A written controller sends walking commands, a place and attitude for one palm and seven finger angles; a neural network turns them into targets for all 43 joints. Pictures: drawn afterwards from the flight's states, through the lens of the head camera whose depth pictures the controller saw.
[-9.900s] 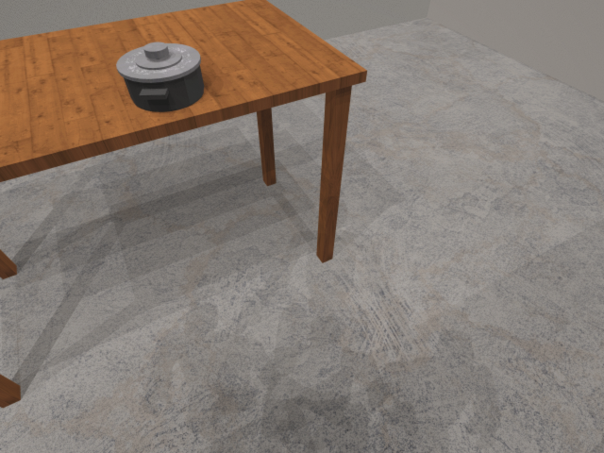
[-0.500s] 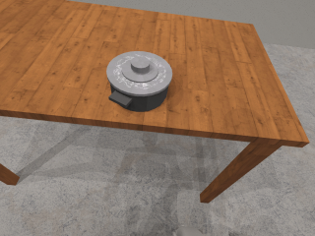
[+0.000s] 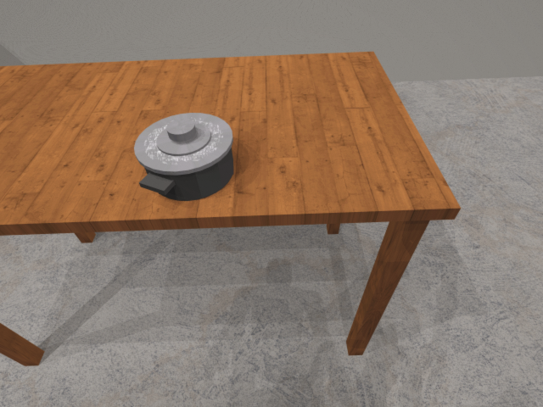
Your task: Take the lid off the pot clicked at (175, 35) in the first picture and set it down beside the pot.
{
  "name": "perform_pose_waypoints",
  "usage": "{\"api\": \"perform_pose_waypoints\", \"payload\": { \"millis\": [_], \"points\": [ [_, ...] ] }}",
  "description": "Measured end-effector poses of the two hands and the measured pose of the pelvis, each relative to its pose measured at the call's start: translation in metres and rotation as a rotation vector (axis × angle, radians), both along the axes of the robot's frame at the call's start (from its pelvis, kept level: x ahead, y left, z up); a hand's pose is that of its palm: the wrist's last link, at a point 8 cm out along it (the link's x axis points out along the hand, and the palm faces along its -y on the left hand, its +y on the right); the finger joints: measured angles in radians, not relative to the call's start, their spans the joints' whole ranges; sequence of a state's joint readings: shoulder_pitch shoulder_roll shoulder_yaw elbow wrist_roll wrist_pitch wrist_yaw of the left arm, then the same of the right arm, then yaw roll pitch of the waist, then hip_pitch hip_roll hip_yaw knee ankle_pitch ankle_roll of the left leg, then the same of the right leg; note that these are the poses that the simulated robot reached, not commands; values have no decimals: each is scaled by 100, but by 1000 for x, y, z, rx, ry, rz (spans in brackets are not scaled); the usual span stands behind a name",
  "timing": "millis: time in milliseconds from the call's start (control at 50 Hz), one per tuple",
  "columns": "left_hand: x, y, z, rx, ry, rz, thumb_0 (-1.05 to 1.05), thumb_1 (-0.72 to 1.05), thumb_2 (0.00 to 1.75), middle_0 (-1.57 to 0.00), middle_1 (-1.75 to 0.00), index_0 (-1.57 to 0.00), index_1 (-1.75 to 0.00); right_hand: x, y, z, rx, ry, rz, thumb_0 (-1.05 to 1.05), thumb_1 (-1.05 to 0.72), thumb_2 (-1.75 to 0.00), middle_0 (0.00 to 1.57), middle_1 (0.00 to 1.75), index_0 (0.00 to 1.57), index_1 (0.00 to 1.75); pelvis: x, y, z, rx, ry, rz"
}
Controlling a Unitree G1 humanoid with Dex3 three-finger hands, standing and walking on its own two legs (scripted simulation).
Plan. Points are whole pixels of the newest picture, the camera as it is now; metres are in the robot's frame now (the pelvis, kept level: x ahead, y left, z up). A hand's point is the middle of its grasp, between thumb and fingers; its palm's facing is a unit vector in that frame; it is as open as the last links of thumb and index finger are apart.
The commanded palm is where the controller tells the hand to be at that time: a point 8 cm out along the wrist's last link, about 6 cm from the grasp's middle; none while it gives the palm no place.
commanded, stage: come to a stop and stand still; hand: left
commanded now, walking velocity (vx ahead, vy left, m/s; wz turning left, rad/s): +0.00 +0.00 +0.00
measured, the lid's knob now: (181, 129) +0.53 +0.17 +0.15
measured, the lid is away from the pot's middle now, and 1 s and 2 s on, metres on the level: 0.00 0.00 0.00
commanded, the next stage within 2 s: look again from close up in 0.68 s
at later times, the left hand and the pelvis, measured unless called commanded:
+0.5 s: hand out of the picture -0.01 +0.14 -0.18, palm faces +0.09 -0.98 -0.17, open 7.4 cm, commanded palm none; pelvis +0.01 -0.02 +0.00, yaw +1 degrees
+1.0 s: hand out of the picture +0.03 +0.20 -0.19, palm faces +0.03 -0.97 -0.23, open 7.4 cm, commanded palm none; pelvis +0.01 +0.02 -0.01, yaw -1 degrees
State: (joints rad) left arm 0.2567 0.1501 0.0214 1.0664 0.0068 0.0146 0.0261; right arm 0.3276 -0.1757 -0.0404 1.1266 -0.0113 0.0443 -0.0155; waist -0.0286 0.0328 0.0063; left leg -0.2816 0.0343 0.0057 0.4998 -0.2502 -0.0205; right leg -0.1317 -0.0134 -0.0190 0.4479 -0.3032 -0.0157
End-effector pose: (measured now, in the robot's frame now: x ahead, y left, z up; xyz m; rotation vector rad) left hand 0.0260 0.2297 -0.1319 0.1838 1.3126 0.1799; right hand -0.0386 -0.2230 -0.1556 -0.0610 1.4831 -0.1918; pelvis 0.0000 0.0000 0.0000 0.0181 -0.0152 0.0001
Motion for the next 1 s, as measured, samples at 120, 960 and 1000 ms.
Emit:
{"api": "perform_pose_waypoints", "payload": {
  "millis": [120, 960, 1000],
  "points": [
    [-9, -16, -7, -8, 25, 21, 0, 93, 90, -20, -30, -20, -30, -6, -2, -4, 15, 7, 4, 1, -91, -90, 20, 30, 20, 30, 1, -14, -4, -10, -9, 10],
    [-5, 10, -21, -11, 22, 5, 0, 90, 90, -20, -30, -20, -30, 94, 4, 5, -65, -232, 71, 1, -92, -90, 20, 30, 20, 30, 13, 14, -12, -26, -13, -10],
    [1, 19, -22, -8, -2, 0, 0, 90, 90, -20, -30, -20, -30, 95, 11, 5, -64, -240, 76, 1, -91, -90, 20, 30, 20, 30, 11, 20, -13, -28, -18, -11]
  ]
}}
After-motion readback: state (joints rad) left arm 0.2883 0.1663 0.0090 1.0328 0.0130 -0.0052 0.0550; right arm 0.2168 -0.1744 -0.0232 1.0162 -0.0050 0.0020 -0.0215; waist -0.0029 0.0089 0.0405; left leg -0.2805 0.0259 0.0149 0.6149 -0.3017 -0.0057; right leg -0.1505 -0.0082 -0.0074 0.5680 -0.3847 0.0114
